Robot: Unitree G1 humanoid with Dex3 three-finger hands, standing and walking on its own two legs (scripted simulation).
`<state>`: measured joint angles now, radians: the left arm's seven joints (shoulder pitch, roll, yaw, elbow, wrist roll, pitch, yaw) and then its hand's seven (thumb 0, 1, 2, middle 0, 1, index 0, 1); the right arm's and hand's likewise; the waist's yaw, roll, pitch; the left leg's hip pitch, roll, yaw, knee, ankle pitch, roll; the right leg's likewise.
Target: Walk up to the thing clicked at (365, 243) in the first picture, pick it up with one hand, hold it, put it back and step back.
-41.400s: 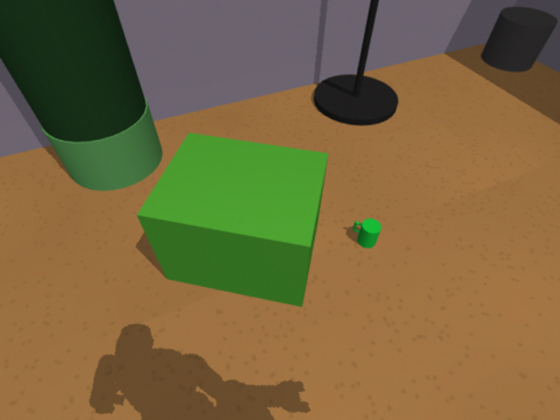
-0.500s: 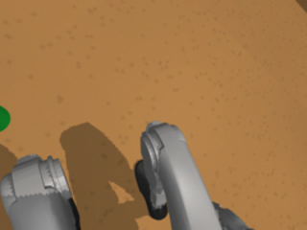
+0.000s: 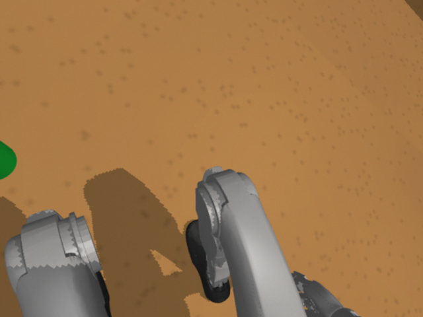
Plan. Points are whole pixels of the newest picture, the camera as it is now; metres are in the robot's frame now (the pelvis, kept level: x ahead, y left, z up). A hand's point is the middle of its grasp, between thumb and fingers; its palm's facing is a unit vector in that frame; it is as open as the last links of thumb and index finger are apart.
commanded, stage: withdraw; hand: left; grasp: from above
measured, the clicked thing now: out of the picture +0.45 +0.32 -0.25
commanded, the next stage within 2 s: home in 0.90 s
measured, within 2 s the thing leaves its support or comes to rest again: neither
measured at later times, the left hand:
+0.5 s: hand out of the picture +0.43 +0.34 -0.02, palm faces -0.41 -0.09 -0.91, open 14.2 cm
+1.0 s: hand out of the picture +0.43 +0.31 -0.12, palm faces -0.43 -0.08 -0.90, open 14.1 cm
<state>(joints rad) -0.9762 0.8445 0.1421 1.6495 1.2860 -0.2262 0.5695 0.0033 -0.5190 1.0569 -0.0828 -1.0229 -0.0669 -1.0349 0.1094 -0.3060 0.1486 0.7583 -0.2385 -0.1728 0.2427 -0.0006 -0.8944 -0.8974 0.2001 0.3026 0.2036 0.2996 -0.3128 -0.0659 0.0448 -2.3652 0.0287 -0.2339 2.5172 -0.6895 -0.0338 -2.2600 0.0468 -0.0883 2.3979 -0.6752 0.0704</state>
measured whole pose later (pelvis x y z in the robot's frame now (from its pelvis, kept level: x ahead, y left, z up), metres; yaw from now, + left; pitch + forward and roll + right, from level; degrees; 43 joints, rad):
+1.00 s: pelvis -0.02 +0.00 +0.04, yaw +5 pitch +32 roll -7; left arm -1.02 0.76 0.06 1.51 1.30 -0.24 0.40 0.00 -0.55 1.03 -0.11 -1.02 -0.10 -1.03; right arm 0.17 -0.28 0.09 0.74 -0.15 -0.05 0.12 0.00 -0.91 -0.90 0.20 0.30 0.20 0.30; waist -0.28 -0.02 -0.04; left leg -2.31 0.02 -0.15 2.34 -0.60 -0.02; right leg -2.22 0.01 -0.04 2.28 -0.63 0.05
